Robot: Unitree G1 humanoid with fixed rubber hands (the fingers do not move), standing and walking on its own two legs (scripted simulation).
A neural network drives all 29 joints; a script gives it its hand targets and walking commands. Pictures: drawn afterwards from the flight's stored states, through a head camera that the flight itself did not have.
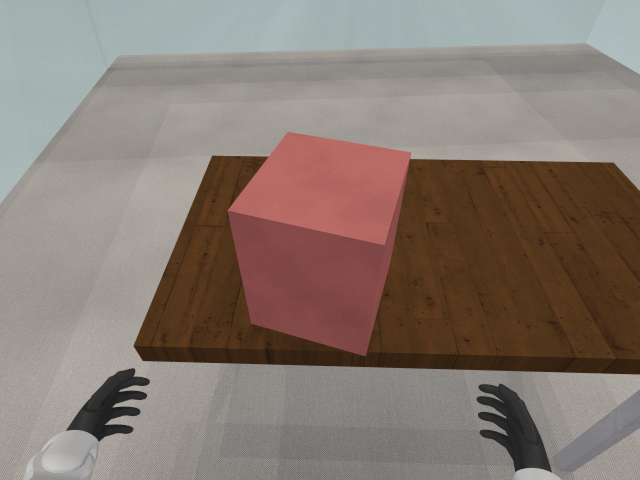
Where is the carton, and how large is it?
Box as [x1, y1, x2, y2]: [227, 132, 410, 355]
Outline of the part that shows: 287,132 227,210 251,323 365,355 389,265 410,152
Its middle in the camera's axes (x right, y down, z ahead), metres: +0.01 +0.00 +0.63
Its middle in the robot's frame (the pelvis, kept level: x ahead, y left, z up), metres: +0.47 +0.01 +0.04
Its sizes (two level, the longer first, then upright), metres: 0.210 0.200 0.250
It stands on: a table, 0.68 m high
